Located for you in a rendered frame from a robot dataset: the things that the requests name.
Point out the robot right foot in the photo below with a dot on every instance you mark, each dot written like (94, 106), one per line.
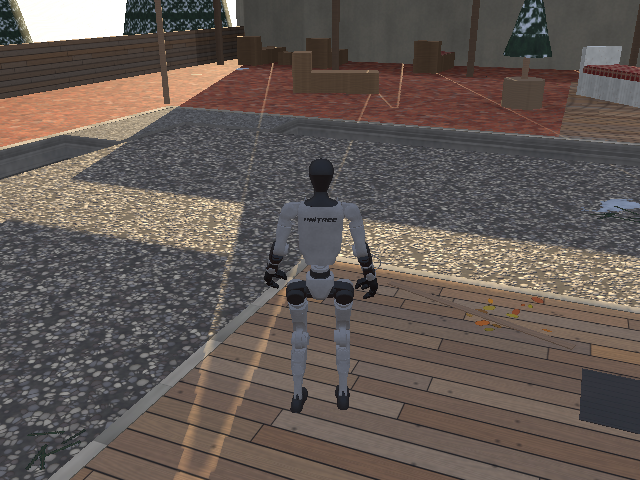
(342, 401)

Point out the right robot forearm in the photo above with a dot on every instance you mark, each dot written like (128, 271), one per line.
(367, 265)

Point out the right robot hand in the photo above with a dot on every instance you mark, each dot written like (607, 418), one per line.
(366, 284)

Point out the robot left upper arm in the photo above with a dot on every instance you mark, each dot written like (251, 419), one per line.
(289, 211)

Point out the left robot thigh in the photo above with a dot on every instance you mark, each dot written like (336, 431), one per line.
(298, 306)

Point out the left robot hand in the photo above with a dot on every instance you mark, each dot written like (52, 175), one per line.
(268, 278)

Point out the robot right upper arm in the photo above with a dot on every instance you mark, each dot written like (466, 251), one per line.
(352, 213)

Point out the left robot forearm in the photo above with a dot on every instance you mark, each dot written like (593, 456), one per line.
(273, 261)

